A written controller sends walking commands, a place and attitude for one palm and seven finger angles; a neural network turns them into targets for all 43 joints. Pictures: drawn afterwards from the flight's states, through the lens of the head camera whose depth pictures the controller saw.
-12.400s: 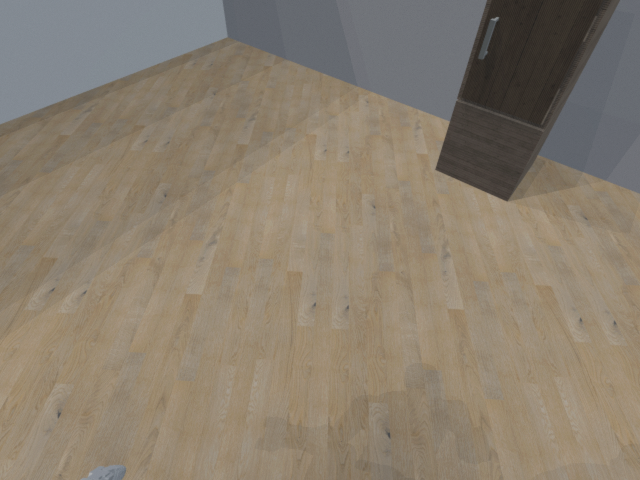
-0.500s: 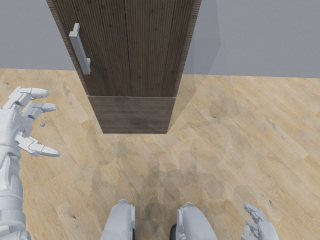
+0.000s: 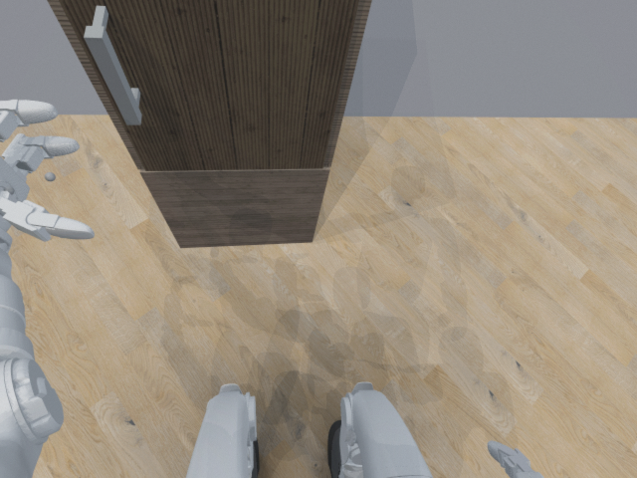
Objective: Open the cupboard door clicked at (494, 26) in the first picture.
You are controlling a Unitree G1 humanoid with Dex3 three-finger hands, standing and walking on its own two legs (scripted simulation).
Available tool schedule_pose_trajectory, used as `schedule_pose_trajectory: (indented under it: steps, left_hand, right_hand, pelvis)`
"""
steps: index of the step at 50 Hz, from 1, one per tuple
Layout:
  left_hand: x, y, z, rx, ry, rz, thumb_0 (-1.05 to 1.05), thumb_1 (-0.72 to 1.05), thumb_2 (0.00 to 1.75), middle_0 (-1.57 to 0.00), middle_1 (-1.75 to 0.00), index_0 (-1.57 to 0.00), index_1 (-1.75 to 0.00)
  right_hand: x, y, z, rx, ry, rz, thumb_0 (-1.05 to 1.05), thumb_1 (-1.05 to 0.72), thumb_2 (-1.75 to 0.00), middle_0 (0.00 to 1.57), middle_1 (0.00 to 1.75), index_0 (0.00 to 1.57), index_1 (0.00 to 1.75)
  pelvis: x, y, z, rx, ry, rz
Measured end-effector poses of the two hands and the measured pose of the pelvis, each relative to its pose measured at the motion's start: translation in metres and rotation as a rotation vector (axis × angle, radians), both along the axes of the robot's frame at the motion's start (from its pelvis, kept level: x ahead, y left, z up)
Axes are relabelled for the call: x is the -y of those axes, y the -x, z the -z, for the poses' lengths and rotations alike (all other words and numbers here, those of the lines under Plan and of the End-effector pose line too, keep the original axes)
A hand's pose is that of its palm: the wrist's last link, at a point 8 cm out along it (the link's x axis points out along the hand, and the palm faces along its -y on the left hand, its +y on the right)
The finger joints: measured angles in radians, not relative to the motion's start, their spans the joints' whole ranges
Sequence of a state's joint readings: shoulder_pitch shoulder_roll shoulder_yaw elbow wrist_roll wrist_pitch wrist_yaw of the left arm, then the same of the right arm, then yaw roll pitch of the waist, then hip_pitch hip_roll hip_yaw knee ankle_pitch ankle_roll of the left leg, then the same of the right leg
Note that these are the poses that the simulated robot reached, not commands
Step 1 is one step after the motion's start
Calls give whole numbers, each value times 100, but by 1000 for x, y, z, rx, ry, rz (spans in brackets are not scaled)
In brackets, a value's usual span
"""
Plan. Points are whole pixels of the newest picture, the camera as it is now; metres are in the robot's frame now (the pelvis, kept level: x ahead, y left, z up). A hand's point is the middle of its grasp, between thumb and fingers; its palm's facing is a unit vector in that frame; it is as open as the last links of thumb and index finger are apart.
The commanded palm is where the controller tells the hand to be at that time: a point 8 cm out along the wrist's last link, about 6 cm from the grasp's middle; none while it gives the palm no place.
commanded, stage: move the hooked fingers beside the handle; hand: left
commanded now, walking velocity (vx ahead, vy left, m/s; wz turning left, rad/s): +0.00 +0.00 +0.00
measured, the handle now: (118, 70) +0.61 +0.26 +0.05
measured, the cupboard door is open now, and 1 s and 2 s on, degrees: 0 0 0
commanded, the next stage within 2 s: slide the fingers in behind the handle in 1.44 s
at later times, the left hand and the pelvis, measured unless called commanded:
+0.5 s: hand (60, 121) +0.52 +0.31 +0.05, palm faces +0.07 -1.00 -0.02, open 14.0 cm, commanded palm +0.53 +0.33 +0.04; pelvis -0.01 +0.00 -0.02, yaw -2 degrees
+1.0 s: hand (55, 104) +0.56 +0.33 +0.04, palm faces +0.09 -1.00 -0.03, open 14.0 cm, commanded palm +0.56 +0.33 +0.04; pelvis +0.00 +0.01 -0.03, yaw -3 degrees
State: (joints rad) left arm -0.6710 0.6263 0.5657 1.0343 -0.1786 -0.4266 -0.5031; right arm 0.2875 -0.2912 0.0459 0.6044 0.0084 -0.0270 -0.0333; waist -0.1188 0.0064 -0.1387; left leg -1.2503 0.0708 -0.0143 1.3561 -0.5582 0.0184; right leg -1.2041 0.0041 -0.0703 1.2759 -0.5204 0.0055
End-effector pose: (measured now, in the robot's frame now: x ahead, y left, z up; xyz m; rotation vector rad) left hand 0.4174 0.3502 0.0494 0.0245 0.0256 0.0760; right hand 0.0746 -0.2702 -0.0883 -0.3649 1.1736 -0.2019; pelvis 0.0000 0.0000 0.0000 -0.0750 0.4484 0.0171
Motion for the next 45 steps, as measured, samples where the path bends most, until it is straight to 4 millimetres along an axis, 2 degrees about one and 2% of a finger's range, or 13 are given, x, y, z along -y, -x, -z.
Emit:
schedule_pose_trajectory:
  steps: [17, 25, 35, 39, 45]
  left_hand:
    - [-12, -52, 2, 6, -1, 7, -1, -50, 30, -30, -120, -30, -120]
    - [-9, -78, 0, -4, 3, 7, -1, -50, 30, -30, -120, -30, -120]
    - [-15, -110, -2, -12, -14, 0, -1, -50, 30, -30, -120, -30, -120]
    - [-16, -116, 3, -11, -14, 12, -1, -50, 30, -30, -119, -30, -120]
    - [-21, -116, 16, -35, 3, 2, -1, -50, 30, -30, -119, -30, -120]
  right_hand:
    - [4, 43, 11, -157, 44, 43, 1, -90, -90, 20, 30, 21, 30]
    - [-2, 62, 11, -212, 44, 72, 1, -90, -90, 20, 30, 21, 30]
    - [-12, 85, 14, -275, 52, 104, 0, -90, -90, 20, 30, 21, 30]
    - [-17, 92, 15, -310, 47, 121, 0, -90, -90, 20, 30, 21, 30]
    - [-25, 96, 14, -340, 30, 135, 0, -90, -90, 20, 30, 21, 30]
  pelvis:
    - [-2, 7, 18, -64, 27, 2]
    - [-4, 9, 21, -87, 38, 6]
    - [-7, 10, 30, -126, 54, 12]
    - [-8, 9, 33, -143, 58, 16]
    - [-11, 6, 32, -150, 62, 24]
